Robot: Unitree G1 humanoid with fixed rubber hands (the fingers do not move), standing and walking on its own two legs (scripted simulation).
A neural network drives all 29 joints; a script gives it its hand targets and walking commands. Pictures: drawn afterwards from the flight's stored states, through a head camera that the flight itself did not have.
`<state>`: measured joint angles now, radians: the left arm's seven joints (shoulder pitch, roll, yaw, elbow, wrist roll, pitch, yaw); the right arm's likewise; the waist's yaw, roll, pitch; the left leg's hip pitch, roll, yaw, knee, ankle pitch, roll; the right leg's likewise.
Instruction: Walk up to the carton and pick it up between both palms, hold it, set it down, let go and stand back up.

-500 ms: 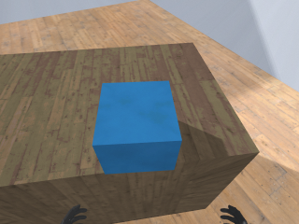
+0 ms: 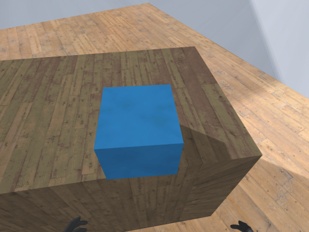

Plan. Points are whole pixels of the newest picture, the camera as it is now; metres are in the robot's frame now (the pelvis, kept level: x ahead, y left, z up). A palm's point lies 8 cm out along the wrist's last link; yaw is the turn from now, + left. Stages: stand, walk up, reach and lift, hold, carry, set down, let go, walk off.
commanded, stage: stand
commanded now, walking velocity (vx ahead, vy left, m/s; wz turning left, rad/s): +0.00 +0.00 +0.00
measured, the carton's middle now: (139, 130) +0.39 +0.06 +0.04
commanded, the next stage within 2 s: walk up in 0.94 s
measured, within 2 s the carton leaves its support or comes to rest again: neither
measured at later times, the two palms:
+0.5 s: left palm out of the picture +0.10 +0.24 -0.10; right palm out of the picture +0.09 -0.25 -0.10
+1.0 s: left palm out of the picture +0.10 +0.25 -0.10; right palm out of the picture +0.07 -0.25 -0.10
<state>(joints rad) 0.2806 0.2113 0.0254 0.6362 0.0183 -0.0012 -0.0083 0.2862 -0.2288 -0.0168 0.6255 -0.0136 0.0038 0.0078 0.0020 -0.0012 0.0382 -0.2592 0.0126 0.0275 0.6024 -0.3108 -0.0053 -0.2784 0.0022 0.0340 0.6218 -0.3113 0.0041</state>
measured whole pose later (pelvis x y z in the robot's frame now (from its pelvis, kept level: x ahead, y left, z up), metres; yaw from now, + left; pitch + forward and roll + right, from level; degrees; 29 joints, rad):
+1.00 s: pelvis -0.01 +0.00 +0.00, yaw -2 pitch -2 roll +1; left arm 0.30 0.23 0.02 0.67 0.01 0.01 0.00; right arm 0.32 -0.25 0.00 0.68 -0.01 0.01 0.00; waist 0.00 -0.01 0.04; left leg -0.25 0.02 0.06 0.58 -0.30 0.00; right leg -0.28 0.01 0.07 0.60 -0.28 0.01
